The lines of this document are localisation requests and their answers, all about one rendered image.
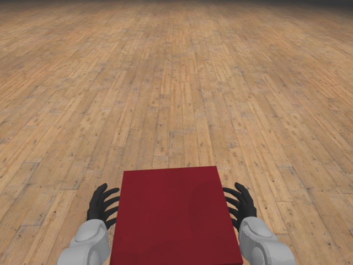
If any robot left forearm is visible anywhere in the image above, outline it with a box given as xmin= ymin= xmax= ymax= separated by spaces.
xmin=56 ymin=219 xmax=110 ymax=265

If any carton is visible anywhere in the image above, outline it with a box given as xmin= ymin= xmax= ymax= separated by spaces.
xmin=109 ymin=166 xmax=243 ymax=265

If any left robot hand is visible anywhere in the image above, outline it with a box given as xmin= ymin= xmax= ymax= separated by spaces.
xmin=86 ymin=183 xmax=120 ymax=230

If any robot right forearm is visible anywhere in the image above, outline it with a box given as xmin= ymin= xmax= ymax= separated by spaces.
xmin=238 ymin=216 xmax=296 ymax=265

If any right robot hand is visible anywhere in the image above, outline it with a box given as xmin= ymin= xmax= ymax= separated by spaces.
xmin=223 ymin=182 xmax=257 ymax=233

